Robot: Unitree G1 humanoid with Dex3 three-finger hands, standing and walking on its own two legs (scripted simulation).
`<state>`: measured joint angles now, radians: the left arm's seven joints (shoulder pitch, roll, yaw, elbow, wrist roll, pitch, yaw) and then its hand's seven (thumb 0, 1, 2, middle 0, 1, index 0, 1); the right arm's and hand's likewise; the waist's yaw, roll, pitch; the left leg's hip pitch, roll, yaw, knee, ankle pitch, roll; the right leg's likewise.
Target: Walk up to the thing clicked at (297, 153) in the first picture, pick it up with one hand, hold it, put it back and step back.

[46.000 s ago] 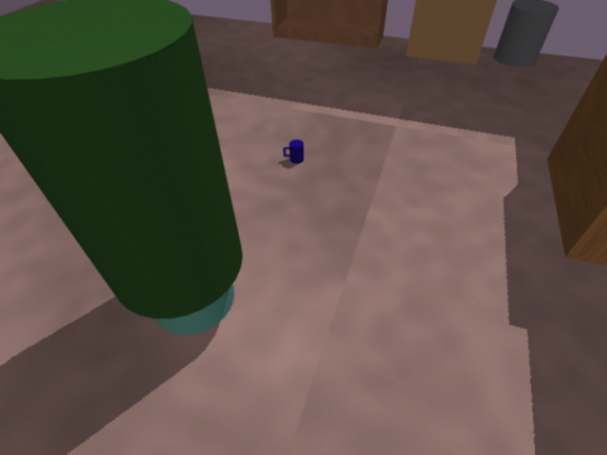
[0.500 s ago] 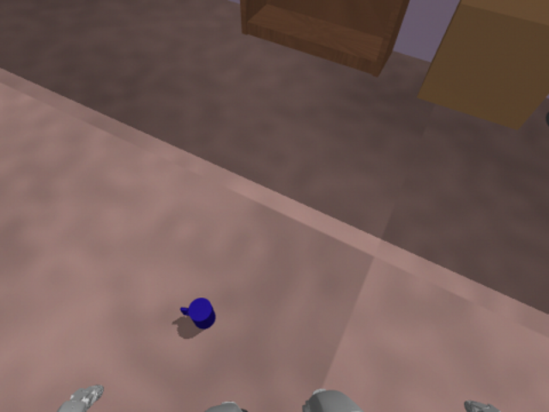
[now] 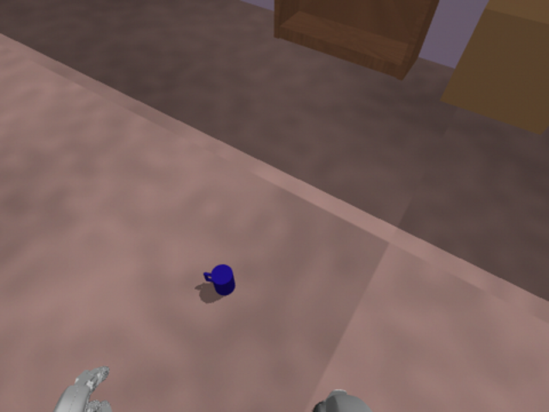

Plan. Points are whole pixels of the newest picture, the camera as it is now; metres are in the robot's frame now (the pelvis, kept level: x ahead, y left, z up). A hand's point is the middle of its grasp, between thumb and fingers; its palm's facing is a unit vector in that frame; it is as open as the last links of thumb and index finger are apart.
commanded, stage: step back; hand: left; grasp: from above
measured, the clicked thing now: (219, 279) +0.61 +0.22 -0.70
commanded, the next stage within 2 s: none
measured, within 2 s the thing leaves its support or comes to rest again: neither
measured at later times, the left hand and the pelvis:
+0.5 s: hand out of the picture -0.09 +0.25 -0.13, palm faces -0.10 -0.91 -0.41, open 7.4 cm; pelvis -0.17 -0.02 +0.01, yaw -6 degrees
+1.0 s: hand out of the picture -0.22 +0.25 -0.14, palm faces -0.03 -0.93 -0.37, open 7.4 cm; pelvis -0.35 -0.01 +0.01, yaw -2 degrees
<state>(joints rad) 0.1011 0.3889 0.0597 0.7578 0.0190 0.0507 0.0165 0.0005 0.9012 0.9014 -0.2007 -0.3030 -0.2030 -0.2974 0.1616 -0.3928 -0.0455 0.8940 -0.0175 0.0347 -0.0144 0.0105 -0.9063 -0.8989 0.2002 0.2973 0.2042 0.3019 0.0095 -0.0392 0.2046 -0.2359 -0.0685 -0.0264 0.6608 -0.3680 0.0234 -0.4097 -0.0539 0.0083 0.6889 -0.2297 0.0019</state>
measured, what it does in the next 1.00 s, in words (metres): walks backwards: right foot, then left foot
